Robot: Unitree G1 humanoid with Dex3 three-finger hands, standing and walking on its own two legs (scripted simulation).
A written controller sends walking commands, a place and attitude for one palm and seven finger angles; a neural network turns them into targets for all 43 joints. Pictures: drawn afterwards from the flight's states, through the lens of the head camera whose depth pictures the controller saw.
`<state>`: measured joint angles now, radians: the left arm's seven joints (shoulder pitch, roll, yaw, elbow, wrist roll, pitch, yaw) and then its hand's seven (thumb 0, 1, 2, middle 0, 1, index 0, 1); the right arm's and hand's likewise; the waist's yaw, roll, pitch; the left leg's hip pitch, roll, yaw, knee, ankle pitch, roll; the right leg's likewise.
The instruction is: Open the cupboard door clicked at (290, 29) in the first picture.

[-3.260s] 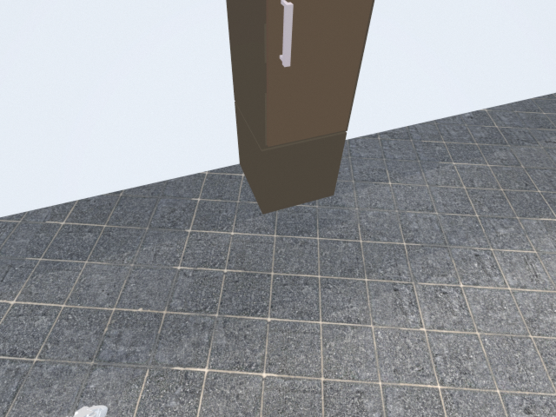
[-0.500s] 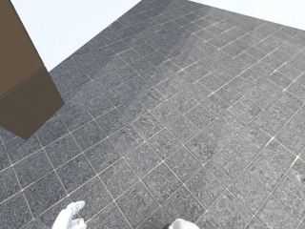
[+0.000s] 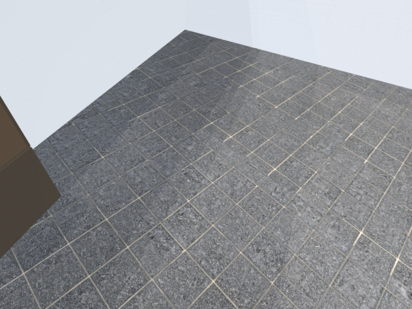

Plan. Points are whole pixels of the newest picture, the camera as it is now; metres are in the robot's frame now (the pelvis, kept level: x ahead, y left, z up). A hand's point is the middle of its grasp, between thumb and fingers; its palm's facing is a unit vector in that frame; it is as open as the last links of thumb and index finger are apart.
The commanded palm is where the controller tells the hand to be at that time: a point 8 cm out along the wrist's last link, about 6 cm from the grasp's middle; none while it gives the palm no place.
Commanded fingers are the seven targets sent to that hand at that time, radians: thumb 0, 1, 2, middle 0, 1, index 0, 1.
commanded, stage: walk to a spot facing it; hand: left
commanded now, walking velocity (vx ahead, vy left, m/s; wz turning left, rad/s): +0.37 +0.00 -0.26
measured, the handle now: out of the picture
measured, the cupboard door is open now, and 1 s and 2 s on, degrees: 0 0 0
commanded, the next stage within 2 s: turn to face it in 0.56 s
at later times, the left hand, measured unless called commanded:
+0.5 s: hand (169, 240) +0.32 +0.10 -0.18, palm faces -0.04 -0.98 -0.21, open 7.2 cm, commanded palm none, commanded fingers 0.00 0.90 0.90 -0.20 -0.30 -0.20 -0.30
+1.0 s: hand (154, 224) +0.37 +0.15 -0.20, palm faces +0.20 -0.96 -0.18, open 7.3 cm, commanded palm none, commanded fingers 0.00 0.90 0.90 -0.20 -0.30 -0.20 -0.30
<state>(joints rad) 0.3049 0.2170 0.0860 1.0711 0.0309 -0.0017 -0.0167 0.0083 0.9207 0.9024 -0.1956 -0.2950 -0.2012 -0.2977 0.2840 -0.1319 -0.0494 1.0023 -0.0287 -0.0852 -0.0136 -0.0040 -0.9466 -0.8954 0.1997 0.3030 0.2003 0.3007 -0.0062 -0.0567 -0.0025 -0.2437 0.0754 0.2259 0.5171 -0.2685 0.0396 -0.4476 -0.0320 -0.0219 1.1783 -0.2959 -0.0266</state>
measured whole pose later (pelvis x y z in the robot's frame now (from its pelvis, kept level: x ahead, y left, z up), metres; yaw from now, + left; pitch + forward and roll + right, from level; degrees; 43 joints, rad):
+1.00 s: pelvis +0.38 -0.04 -0.01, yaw +7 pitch -1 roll -2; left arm 0.26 0.20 0.08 1.03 0.02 0.02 0.02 0.01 0.91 0.90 -0.20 -0.30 -0.20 -0.30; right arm 0.16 -0.16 -0.04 0.96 -0.02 0.00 0.01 0.01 -0.92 -0.90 0.20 0.30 0.20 0.30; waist 0.01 -0.03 0.09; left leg -0.41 0.02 0.12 0.60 -0.18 0.08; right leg -0.46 -0.10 -0.07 1.19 -0.44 0.06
